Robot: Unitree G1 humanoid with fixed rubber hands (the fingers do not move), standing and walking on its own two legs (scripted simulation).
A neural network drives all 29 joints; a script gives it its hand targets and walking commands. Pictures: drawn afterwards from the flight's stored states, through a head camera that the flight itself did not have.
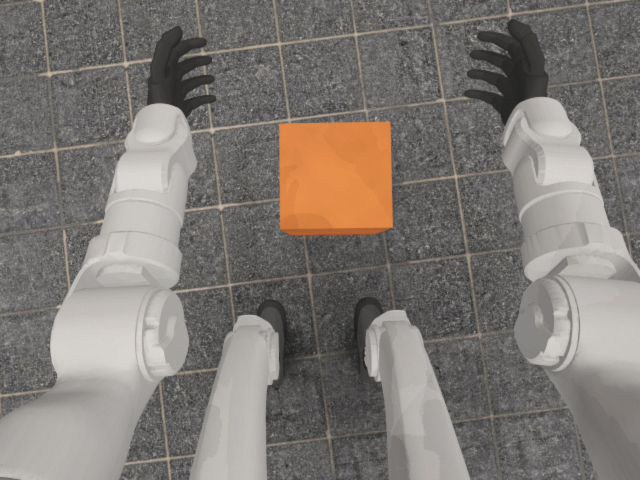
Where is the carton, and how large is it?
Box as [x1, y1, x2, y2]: [279, 122, 392, 235]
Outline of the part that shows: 389,122 279,124 280,228 290,235 373,234 392,227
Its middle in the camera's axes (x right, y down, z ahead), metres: +0.03 -0.11 +0.85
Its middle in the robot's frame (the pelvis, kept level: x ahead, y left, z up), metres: +0.50 -0.03 -0.51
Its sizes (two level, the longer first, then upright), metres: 0.210 0.200 0.250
